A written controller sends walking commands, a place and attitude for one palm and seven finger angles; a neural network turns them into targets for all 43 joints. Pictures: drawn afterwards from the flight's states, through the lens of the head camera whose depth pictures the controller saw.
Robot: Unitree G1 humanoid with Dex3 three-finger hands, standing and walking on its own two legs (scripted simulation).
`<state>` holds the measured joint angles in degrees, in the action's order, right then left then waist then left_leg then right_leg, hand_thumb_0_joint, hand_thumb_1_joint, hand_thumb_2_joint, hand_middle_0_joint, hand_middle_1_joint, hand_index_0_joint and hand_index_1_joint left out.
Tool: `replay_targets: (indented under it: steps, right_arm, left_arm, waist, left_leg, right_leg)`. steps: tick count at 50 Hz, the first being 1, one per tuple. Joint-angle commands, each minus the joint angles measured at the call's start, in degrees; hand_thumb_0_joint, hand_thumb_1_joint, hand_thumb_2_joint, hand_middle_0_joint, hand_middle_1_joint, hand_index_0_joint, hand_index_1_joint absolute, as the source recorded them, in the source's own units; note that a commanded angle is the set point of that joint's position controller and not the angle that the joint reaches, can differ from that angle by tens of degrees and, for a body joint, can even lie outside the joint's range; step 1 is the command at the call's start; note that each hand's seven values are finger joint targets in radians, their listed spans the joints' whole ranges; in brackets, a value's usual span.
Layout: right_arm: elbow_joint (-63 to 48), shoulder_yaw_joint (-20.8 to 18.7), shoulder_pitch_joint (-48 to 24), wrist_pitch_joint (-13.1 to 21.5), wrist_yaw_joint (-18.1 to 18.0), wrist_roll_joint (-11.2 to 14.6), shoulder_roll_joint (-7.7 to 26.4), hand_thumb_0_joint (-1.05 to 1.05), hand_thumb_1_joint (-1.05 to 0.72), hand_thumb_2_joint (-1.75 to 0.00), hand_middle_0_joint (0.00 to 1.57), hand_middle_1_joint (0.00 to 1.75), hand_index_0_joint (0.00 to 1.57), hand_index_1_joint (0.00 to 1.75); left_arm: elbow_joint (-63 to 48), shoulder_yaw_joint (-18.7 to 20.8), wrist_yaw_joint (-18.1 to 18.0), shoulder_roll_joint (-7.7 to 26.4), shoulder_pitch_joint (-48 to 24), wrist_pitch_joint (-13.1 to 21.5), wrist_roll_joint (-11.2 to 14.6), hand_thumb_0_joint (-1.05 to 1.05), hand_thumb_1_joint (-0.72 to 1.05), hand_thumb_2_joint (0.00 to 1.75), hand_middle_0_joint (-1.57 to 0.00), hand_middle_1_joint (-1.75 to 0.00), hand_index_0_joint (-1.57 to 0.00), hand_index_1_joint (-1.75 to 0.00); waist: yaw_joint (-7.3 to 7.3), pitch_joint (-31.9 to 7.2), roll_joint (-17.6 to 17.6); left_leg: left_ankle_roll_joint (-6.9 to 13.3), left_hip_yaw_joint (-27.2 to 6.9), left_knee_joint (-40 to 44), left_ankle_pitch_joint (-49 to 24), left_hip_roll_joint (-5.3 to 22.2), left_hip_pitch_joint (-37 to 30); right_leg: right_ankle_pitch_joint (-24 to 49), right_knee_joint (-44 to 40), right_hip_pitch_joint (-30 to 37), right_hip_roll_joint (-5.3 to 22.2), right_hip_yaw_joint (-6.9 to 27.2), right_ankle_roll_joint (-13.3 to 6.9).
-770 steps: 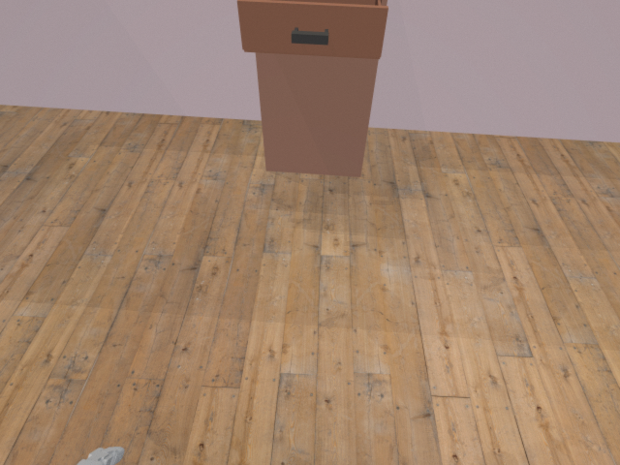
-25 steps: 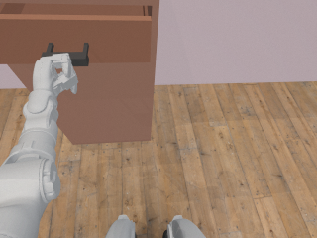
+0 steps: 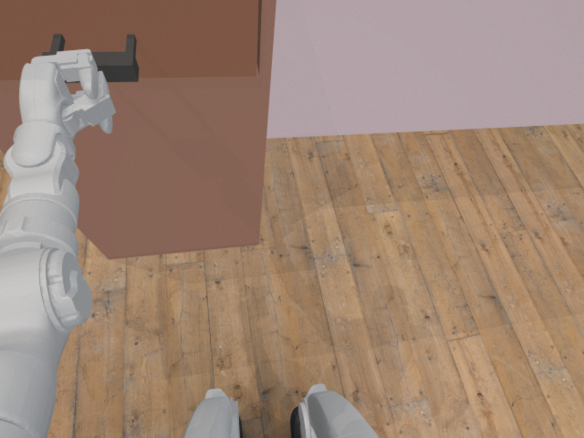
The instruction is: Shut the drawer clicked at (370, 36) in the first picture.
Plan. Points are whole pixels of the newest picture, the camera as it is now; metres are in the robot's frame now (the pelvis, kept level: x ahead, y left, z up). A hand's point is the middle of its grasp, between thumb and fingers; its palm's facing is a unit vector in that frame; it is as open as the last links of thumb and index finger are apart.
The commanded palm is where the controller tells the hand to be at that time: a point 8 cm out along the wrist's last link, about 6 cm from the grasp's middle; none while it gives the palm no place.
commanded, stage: push the drawer shut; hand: left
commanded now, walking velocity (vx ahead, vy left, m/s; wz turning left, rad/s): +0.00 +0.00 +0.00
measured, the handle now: (93, 54) +0.62 +0.21 +0.10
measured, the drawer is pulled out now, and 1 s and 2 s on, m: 0.01 0.00 0.00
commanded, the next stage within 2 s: pull the fist back off the drawer in 0.30 s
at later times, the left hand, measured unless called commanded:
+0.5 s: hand (100, 93) +0.55 +0.19 +0.10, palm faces +0.05 -1.00 -0.04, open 3.1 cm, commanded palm +0.57 +0.21 +0.10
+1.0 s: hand (114, 97) +0.54 +0.17 +0.10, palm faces +0.05 -1.00 -0.02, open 3.2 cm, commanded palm +0.50 +0.22 +0.10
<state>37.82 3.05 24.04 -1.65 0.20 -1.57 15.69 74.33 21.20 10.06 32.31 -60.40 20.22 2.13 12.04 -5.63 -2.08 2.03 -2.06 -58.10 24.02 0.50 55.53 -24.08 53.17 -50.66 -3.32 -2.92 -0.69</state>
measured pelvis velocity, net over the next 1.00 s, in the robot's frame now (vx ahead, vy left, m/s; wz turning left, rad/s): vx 0.00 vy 0.00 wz -0.02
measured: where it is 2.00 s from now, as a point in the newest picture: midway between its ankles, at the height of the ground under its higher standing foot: outside the picture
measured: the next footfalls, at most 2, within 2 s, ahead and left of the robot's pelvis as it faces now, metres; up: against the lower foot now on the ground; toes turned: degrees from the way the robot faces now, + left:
none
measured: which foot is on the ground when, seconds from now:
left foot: down 0.00-1.00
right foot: down 0.00-1.00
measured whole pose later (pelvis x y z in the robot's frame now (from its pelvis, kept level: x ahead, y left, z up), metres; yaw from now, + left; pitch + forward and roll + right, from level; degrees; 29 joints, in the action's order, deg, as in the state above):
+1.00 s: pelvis +0.00 +0.00 +0.00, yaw -1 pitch +21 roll -4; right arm 36.3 3.0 25.6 -3.0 1.5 -1.6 15.5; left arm 69.6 21.5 8.1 30.5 -57.3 18.9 3.1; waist 12.0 -5.8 -2.4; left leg 2.1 -1.3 -57.3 24.1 1.1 54.6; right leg -23.7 52.2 -50.1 -3.9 -2.0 -0.7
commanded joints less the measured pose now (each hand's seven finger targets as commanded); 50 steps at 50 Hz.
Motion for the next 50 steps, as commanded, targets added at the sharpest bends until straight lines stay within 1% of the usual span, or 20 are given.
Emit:
replay_targets:
  steps: [1,5,11,14,17,20,22,25,27,29,32,35,36,38,40,42,44,45,47,50]
  right_arm:
    - [-1.6,-3.6,11.2,0.5,-0.7,-0.3,11.2,0.0,-0.9,-0.9,0.2,0.3,0.2,0.3]
    - [-1.1,-3.7,12.3,0.3,-0.4,-0.7,11.5,0.0,-0.9,-0.9,0.2,0.3,0.2,0.3]
    - [-0.1,-3.6,12.9,0.4,-0.5,-0.9,11.7,0.0,-0.9,-0.9,0.2,0.3,0.2,0.3]
    - [0.1,-3.1,12.4,1.1,-0.8,-0.8,11.9,0.0,-0.9,-0.9,0.2,0.3,0.2,0.3]
    - [0.1,-2.9,12.6,1.8,-1.2,-0.7,12.3,0.0,-0.9,-0.9,0.2,0.3,0.2,0.3]
    - [0.6,-2.6,12.4,2.6,-1.5,-0.6,12.3,0.0,-0.9,-0.9,0.2,0.3,0.2,0.3]
    - [0.3,-2.4,12.4,2.9,-1.5,-0.6,12.6,0.0,-0.9,-0.9,0.2,0.3,0.2,0.3]
    - [0.0,-2.5,12.6,3.3,-1.4,-0.8,12.4,0.0,-0.9,-0.9,0.2,0.3,0.2,0.3]
    - [-0.1,-2.6,12.7,3.2,-1.1,-0.9,12.5,0.0,-0.9,-0.9,0.2,0.3,0.2,0.3]
    - [-0.4,-2.6,12.5,3.0,-0.9,-0.9,12.3,0.0,-0.9,-0.9,0.2,0.3,0.2,0.3]
    - [-0.9,-2.7,12.4,2.6,-0.6,-0.9,12.4,0.0,-0.9,-0.9,0.2,0.3,0.2,0.3]
    - [-1.5,-2.9,12.6,2.2,-0.3,-0.9,12.2,0.0,-0.9,-0.9,0.2,0.3,0.2,0.3]
    - [-1.6,-3.0,12.6,2.0,-0.1,-0.9,12.0,0.0,-0.9,-0.9,0.2,0.3,0.2,0.3]
    - [-1.8,-3.2,12.4,1.5,0.0,-0.7,12.0,0.0,-0.9,-0.9,0.2,0.3,0.2,0.3]
    - [-2.2,-3.2,12.3,1.2,0.3,-0.7,11.7,0.0,-0.9,-0.9,0.2,0.3,0.2,0.3]
    - [-2.9,-3.4,12.0,0.6,0.3,-0.4,11.6,0.0,-0.9,-0.9,0.2,0.3,0.2,0.3]
    - [-3.3,-3.7,11.4,0.2,0.5,-0.1,11.1,0.0,-0.9,-0.9,0.2,0.3,0.2,0.3]
    - [-3.5,-3.7,11.5,-0.1,0.5,-0.1,11.2,0.0,-0.9,-0.9,0.2,0.3,0.2,0.3]
    - [-4.1,-4.0,11.1,-0.6,0.6,0.2,11.0,0.0,-0.9,-0.9,0.2,0.3,0.2,0.3]
    - [-5.1,-4.3,10.6,-1.2,0.7,0.4,10.5,0.0,-0.9,-0.9,0.2,0.3,0.2,0.3]
  left_arm:
    - [-14.1,0.8,-1.7,13.1,-36.1,3.8,0.4,0.0,0.9,0.9,-1.4,-1.6,-1.4,-1.6]
    - [-14.1,1.7,-2.2,14.2,-38.4,3.8,0.0,0.0,0.9,0.9,-1.4,-1.6,-1.4,-1.6]
    - [-13.7,-1.2,-3.3,11.3,-43.1,3.4,-0.5,0.0,0.9,0.9,-1.4,-1.6,-1.4,-1.6]
    - [-11.9,-3.0,-3.6,10.1,-44.4,2.6,-0.5,0.0,0.9,0.9,-1.4,-1.6,-1.4,-1.6]
    - [-13.4,-2.2,-3.7,12.4,-46.5,2.6,-0.5,0.0,0.9,0.9,-1.4,-1.6,-1.4,-1.6]
    - [-12.7,-4.4,-3.5,10.1,-46.7,2.1,0.0,0.0,0.9,0.9,-1.4,-1.6,-1.4,-1.6]
    - [-11.8,-2.8,-3.6,12.1,-45.9,1.8,0.0,0.0,0.9,0.9,-1.4,-1.6,-1.4,-1.6]
    - [-12.2,-3.4,-3.3,10.9,-45.9,1.7,0.1,0.0,0.9,0.9,-1.4,-1.6,-1.4,-1.6]
    - [-12.8,-1.7,-3.4,13.0,-46.2,1.9,-0.1,0.0,0.9,0.9,-1.4,-1.6,-1.4,-1.6]
    - [-11.5,-2.8,-3.4,10.8,-44.7,1.6,-0.3,0.0,0.9,0.9,-1.4,-1.6,-1.4,-1.6]
    - [-10.9,-2.2,-3.2,11.5,-43.3,1.4,-0.3,0.0,0.9,0.9,-1.4,-1.6,-1.4,-1.6]
    - [-13.3,-0.6,-3.1,13.2,-41.7,1.9,-0.3,0.0,0.9,0.9,-1.4,-1.6,-1.4,-1.6]
    - [-13.5,-2.1,-2.8,10.7,-41.0,1.9,-0.3,0.0,0.9,0.9,-1.4,-1.6,-1.4,-1.6]
    - [-13.4,-1.0,-2.7,11.2,-37.5,1.8,0.2,0.0,0.9,0.9,-1.4,-1.6,-1.4,-1.6]
    - [-14.7,0.0,-2.5,11.4,-35.4,2.1,0.7,0.0,0.9,0.9,-1.4,-1.6,-1.4,-1.6]
    - [-15.5,1.3,-2.2,12.9,-31.7,2.2,0.8,0.0,0.9,0.9,-1.4,-1.6,-1.4,-1.6]
    - [-16.5,0.5,-1.9,10.4,-28.3,2.3,1.2,0.0,0.9,0.9,-1.4,-1.6,-1.4,-1.6]
    - [-16.7,1.8,-2.0,11.9,-26.6,2.7,1.4,0.0,0.9,0.9,-1.4,-1.6,-1.4,-1.6]
    - [-17.4,1.8,-1.9,11.2,-23.5,2.8,1.6,0.0,0.9,0.9,-1.4,-1.6,-1.4,-1.6]
    - [-20.3,3.3,-1.9,11.6,-18.8,3.4,2.1,0.0,0.9,0.9,-1.4,-1.6,-1.4,-1.6]
  waist:
    - [3.72,-26.1,-10.4]
    - [4.43,-27.5,-9.9]
    - [6.25,-26.3,-11.9]
    - [7.38,-23.3,-11.6]
    - [7.31,-26.0,-12.4]
    - [8.08,-24.2,-13.6]
    - [7.57,-24.7,-12.6]
    - [7.63,-25.6,-12.7]
    - [6.79,-26.6,-13.6]
    - [7.07,-25.3,-11.8]
    - [6.47,-24.5,-11.2]
    - [5.1,-27.0,-12.7]
    - [5.25,-27.6,-12.3]
    - [4.32,-26.8,-10.5]
    - [3.2,-27.0,-11.3]
    - [2.06,-28.1,-8.5]
    - [1.31,-27.4,-8.7]
    - [0.6,-26.8,-9.1]
    - [0.11,-26.3,-6.6]
    - [-1.65,-27.1,-6.5]
  left_leg:
    - [-0.2,-4.1,6.1,-15.5,1.2,-27.5]
    - [-0.2,-4.8,5.3,-17.1,1.4,-28.3]
    - [-0.6,-6.1,5.7,-14.3,1.7,-29.9]
    - [-0.2,-6.1,6.4,-8.5,1.6,-26.8]
    - [-0.1,-6.5,6.4,-7.3,1.7,-27.3]
    - [-0.2,-6.9,7.1,-5.5,1.9,-27.6]
    - [-0.1,-6.7,7.0,-4.6,1.8,-26.2]
    - [-0.1,-6.8,6.8,-5.2,1.6,-26.8]
    - [-0.3,-6.7,6.5,-6.0,1.5,-27.1]
    - [-0.2,-6.5,6.3,-5.5,1.4,-26.0]
    - [0.0,-6.0,6.4,-4.4,1.2,-24.4]
    - [-0.2,-5.9,6.2,-7.1,1.1,-26.2]
    - [-0.3,-6.1,6.3,-8.1,1.3,-27.5]
    - [-0.2,-5.5,6.3,-9.1,1.3,-27.0]
    - [-0.1,-4.6,6.5,-10.3,1.0,-26.9]
    - [0.0,-4.0,6.7,-12.1,1.1,-26.3]
    - [0.0,-3.2,6.9,-12.8,1.0,-26.8]
    - [-0.1,-3.2,7.2,-13.9,1.0,-27.1]
    - [0.1,-2.6,7.5,-15.0,1.0,-26.4]
    - [0.2,-1.4,7.7,-18.1,0.7,-26.6]
  right_leg:
    - [8.7,-6.9,0.0,-0.3,1.1,-0.7]
    - [9.3,-6.5,-0.8,-0.5,0.8,-0.7]
    - [7.0,-6.6,-5.0,-0.5,0.3,-0.8]
    - [4.0,-7.0,-6.5,-0.3,0.3,-0.6]
    - [3.3,-6.7,-6.1,-0.2,0.4,-0.7]
    - [2.5,-6.9,-7.7,-0.1,0.2,-0.7]
    - [2.0,-6.9,-6.8,-0.1,0.3,-0.7]
    - [2.3,-6.7,-6.5,-0.1,0.1,-0.8]
    - [2.7,-6.4,-6.2,-0.1,0.2,-0.9]
    - [2.5,-6.6,-6.3,-0.2,0.2,-0.8]
    - [1.8,-6.8,-5.3,-0.2,0.4,-0.9]
    - [3.3,-6.4,-3.7,-0.2,0.4,-1.1]
    - [3.9,-6.4,-4.1,-0.3,0.2,-1.0]
    - [4.4,-6.9,-2.6,-0.4,0.3,-1.0]
    - [5.3,-7.1,-0.4,-0.6,0.5,-1.1]
    - [6.7,-7.3,2.7,-0.7,0.7,-1.0]
    - [7.4,-7.9,3.6,-0.8,0.8,-0.9]
    - [8.3,-7.7,4.4,-0.9,0.7,-1.2]
    - [9.8,-8.0,6.1,-0.9,0.9,-0.9]
    - [14.4,-7.7,10.4,-1.0,1.4,-1.0]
